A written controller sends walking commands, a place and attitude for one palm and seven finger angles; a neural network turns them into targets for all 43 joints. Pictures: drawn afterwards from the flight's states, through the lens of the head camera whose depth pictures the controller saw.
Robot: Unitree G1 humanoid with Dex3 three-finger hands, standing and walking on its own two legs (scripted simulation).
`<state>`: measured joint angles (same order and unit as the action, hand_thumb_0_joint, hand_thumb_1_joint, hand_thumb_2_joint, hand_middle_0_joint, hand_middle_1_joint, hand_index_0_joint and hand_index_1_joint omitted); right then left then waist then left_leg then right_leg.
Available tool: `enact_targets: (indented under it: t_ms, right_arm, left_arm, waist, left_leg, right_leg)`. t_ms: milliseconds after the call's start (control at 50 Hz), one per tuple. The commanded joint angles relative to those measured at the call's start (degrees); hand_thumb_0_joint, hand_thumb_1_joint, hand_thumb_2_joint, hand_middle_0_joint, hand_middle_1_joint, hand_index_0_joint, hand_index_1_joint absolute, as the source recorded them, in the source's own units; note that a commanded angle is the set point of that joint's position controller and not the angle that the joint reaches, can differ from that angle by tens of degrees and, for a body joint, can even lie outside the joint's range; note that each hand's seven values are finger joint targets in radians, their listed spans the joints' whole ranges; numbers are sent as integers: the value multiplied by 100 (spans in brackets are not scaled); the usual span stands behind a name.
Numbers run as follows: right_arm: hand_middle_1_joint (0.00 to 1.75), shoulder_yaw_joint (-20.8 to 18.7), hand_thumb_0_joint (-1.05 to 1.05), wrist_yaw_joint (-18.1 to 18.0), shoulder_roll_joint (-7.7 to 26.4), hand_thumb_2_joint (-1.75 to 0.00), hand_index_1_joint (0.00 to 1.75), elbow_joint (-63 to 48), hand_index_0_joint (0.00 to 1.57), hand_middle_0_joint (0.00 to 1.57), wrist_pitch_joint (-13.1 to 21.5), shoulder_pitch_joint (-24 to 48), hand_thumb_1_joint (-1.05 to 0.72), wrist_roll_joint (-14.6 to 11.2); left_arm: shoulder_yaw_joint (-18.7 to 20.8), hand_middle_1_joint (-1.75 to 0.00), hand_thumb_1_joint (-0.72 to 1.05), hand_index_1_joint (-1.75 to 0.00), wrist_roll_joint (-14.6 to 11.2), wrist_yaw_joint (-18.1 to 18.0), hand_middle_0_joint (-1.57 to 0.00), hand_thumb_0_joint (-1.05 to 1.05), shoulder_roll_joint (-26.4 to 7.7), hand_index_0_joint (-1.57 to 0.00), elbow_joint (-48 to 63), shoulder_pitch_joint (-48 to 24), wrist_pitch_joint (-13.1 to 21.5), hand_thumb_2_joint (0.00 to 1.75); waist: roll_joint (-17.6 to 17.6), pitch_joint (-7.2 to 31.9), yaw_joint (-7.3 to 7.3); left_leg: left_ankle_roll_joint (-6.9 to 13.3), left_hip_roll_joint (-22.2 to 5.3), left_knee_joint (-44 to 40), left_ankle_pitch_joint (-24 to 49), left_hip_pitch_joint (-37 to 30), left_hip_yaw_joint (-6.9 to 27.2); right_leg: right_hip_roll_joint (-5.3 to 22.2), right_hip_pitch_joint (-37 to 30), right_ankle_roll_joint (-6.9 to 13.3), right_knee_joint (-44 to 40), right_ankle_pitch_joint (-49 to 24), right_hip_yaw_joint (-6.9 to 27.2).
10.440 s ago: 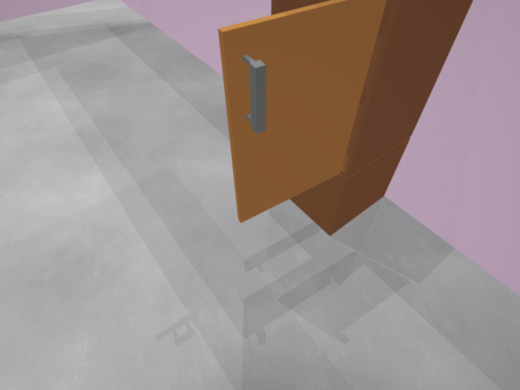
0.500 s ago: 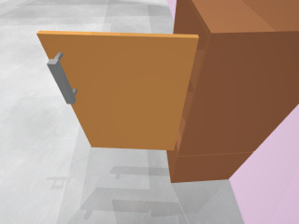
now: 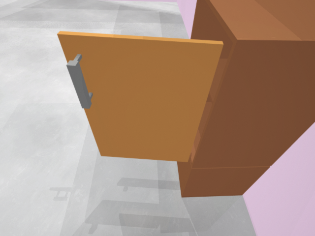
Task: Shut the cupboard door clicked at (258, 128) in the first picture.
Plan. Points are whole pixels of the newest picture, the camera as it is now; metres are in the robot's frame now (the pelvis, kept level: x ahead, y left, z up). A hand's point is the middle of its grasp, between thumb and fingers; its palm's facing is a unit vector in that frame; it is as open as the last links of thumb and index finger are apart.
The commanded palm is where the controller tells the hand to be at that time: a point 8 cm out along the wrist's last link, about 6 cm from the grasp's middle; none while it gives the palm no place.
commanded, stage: look again from close up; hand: left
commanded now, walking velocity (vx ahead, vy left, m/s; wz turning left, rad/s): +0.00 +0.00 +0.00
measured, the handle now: (82, 82) +0.48 +0.26 +0.13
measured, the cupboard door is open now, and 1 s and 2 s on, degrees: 84 84 84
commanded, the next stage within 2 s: shuffle to correct the standing spot in 0.20 s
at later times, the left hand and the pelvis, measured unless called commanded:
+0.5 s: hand out of the picture -0.02 +0.21 -0.17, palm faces -0.01 -0.98 -0.22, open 7.4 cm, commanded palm none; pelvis -0.02 +0.02 +0.01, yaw +0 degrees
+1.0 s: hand out of the picture +0.15 +0.21 -0.16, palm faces -0.01 -0.98 -0.19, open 7.4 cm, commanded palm none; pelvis +0.05 +0.04 +0.00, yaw -1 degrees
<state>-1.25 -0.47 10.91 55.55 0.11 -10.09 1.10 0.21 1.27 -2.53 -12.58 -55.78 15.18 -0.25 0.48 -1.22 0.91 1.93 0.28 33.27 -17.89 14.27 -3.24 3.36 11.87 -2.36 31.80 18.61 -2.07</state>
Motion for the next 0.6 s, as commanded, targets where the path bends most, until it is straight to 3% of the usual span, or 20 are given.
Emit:
enact_targets:
  t_ms: [0,280,340,400,460,500,520,560,580]
  right_arm:
    - [30,-140,0,-42,755,-90,30,-269,20,20,59,-56,-90,-19]
    - [30,-88,0,-2,804,-90,30,31,20,20,57,-76,-90,-45]
    - [30,-85,0,20,828,-90,30,143,20,20,-11,-243,-90,-34]
    - [30,-100,0,36,828,-90,30,184,20,20,-78,-312,-90,-8]
    - [30,-77,0,45,694,-90,30,191,20,20,-93,-452,-90,-6]
    - [30,-52,0,45,527,-90,30,188,20,20,-66,-592,-90,0]
    - [30,-54,0,39,509,-90,30,204,20,20,-54,-681,-90,8]
    - [30,-68,0,42,467,-90,30,228,20,20,-38,-885,-90,-5]
    - [30,-56,0,41,493,-90,30,272,20,20,-11,-1098,-90,-14]
  left_arm:
    - [94,-30,90,-30,-17,-43,-20,0,-712,-20,272,207,68,90]
    - [44,-30,90,-30,5,8,-20,0,-588,-20,55,269,39,90]
    - [56,-30,90,-30,26,22,-20,0,-602,-20,-21,339,30,90]
    - [93,-30,90,-30,55,46,-20,0,-599,-20,-84,476,10,90]
    - [157,-30,90,-30,42,48,-20,0,-694,-20,-141,612,29,90]
    - [242,-30,90,-30,6,33,-20,0,-832,-20,-157,679,55,90]
    - [274,-30,90,-30,-10,19,-20,0,-902,-20,-134,646,57,90]
    - [312,-30,90,-30,-4,14,-20,0,-927,-20,-51,499,31,90]
    - [313,-30,90,-30,4,29,-20,0,-863,-20,-15,358,18,90]
  waist:
    - [-244,-1,-77]
    - [-207,-128,-62]
    - [-212,-110,-68]
    - [-198,-388,-28]
    - [272,-524,-15]
    - [828,-448,-29]
    - [973,-360,-59]
    - [735,-375,-184]
    - [494,-438,-277]
  left_leg:
    - [-17,-550,-701,1711,-109,600]
    - [1,-624,-1513,270,39,774]
    - [6,-565,-1618,-711,52,764]
    - [22,-480,-1622,-1451,342,762]
    - [-12,-234,-1037,-1122,433,476]
    - [-106,-10,-335,-544,537,86]
    - [-129,-24,-74,-420,460,0]
    - [-125,-57,-197,-453,64,-13]
    - [-106,-92,-520,-426,-184,45]
  right_leg:
    - [288,161,281,-474,-1235,351]
    - [262,78,192,-808,-601,254]
    - [238,98,223,-859,142,201]
    - [271,323,279,-1011,975,293]
    - [561,427,471,-1349,1389,765]
    - [1004,207,734,-1632,1341,1303]
    - [1174,222,839,-1667,1259,1440]
    - [1186,628,867,-1490,1318,1278]
    - [955,835,765,-1128,1148,969]
